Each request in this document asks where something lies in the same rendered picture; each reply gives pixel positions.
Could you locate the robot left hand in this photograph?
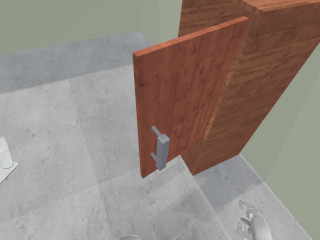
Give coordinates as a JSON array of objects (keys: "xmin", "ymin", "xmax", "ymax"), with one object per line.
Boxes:
[{"xmin": 0, "ymin": 135, "xmax": 18, "ymax": 184}]

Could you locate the robot right hand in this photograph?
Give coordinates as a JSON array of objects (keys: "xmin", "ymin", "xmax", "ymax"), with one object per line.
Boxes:
[{"xmin": 234, "ymin": 200, "xmax": 273, "ymax": 240}]

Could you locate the cupboard door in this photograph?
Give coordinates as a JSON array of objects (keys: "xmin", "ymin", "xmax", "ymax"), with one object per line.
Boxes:
[{"xmin": 132, "ymin": 16, "xmax": 249, "ymax": 178}]

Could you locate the handle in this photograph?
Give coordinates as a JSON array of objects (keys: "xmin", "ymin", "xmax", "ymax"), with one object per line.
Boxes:
[{"xmin": 150, "ymin": 126, "xmax": 170, "ymax": 171}]

